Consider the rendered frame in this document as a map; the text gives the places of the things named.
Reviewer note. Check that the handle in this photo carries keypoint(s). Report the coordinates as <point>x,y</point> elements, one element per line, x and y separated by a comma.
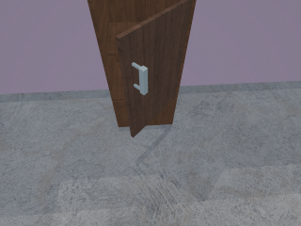
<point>143,78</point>

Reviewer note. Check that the cupboard door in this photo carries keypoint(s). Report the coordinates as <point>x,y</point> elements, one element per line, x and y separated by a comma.
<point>156,43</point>

